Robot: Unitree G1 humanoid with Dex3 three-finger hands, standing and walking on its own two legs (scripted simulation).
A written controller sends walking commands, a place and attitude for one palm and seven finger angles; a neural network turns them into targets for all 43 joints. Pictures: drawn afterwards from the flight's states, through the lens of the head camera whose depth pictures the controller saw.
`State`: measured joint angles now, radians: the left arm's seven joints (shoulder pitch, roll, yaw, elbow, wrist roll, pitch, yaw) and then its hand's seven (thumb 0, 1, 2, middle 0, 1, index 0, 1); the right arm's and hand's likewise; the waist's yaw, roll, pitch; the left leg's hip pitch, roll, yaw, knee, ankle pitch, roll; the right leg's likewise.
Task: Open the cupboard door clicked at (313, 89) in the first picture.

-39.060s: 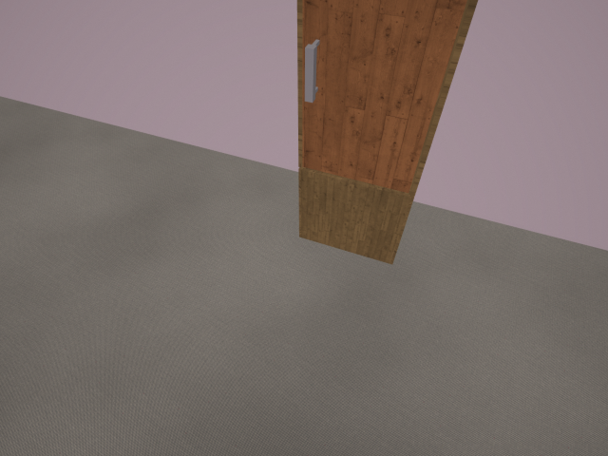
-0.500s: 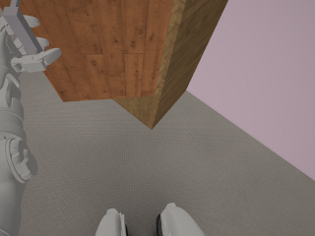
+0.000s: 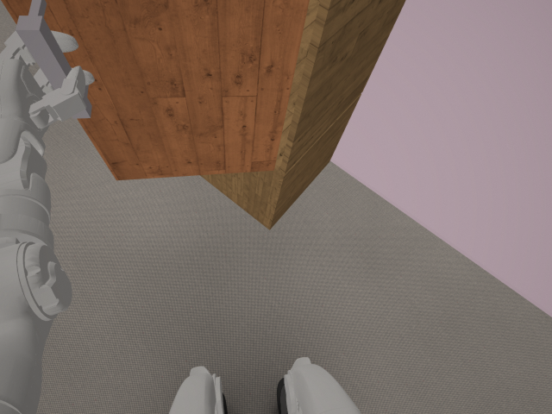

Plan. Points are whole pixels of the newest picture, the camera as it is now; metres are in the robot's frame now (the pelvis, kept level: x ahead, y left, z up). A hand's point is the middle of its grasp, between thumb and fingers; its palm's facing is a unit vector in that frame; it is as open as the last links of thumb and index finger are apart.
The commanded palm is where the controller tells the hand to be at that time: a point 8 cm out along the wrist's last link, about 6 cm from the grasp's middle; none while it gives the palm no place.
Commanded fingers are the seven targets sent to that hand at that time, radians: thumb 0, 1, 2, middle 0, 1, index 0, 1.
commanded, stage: pull the door open along its arc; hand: left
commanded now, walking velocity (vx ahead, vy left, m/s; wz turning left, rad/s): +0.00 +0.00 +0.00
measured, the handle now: (62, 62) +0.59 +0.24 +0.09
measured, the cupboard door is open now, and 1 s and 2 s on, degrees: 46 86 93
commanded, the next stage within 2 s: open thumb and fingers to let go in 1.04 s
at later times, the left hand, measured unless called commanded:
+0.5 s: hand (96, 154) +0.44 +0.18 +0.09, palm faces +0.18 -0.98 +0.07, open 6.4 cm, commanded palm +0.38 +0.23 +0.08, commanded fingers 0.00 0.90 0.90 -0.40 -1.35 -0.40 -1.35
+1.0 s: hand (177, 223) +0.34 +0.09 +0.09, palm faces +0.43 -0.90 +0.02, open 6.4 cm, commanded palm +0.27 +0.11 +0.08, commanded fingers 0.00 0.90 0.90 -0.40 -1.35 -0.40 -1.35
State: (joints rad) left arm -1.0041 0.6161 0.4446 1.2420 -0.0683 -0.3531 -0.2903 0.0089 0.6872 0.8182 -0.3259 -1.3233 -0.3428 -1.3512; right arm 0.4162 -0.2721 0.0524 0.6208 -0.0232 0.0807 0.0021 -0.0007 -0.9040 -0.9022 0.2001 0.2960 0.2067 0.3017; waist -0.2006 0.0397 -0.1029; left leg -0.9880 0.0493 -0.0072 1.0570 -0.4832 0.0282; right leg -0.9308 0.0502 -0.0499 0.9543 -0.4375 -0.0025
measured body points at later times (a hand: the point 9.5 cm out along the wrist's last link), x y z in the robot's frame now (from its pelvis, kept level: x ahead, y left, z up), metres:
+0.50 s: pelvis +0.02 +0.00 +0.02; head +0.10 +0.01 +0.46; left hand +0.42 +0.23 +0.09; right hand +0.09 -0.26 -0.09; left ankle +0.00 +0.10 -0.67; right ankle +0.00 -0.13 -0.67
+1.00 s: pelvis +0.00 -0.03 +0.02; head +0.04 -0.04 +0.47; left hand +0.31 +0.13 +0.09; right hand +0.15 -0.26 -0.09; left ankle +0.00 +0.10 -0.67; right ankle +0.00 -0.13 -0.67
